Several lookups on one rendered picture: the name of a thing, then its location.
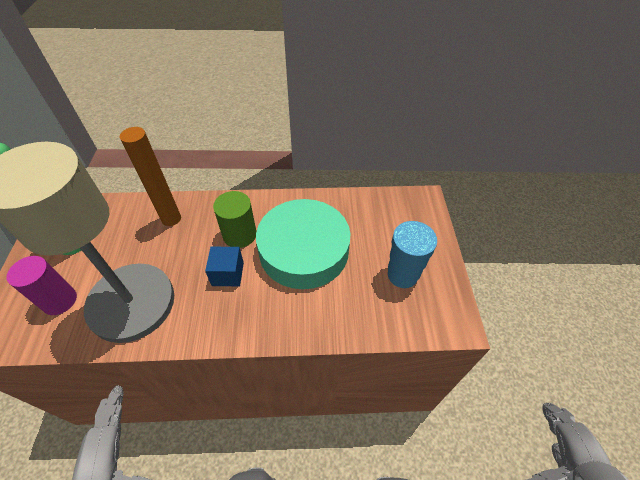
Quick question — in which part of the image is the left robot hand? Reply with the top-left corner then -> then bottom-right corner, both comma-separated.
72,386 -> 151,480

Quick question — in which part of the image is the right robot arm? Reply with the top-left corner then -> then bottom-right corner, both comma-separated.
573,461 -> 628,480

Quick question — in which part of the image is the right robot hand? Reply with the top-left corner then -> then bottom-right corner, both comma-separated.
526,403 -> 612,480

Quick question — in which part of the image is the desk lamp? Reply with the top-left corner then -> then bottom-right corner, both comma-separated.
0,142 -> 174,343

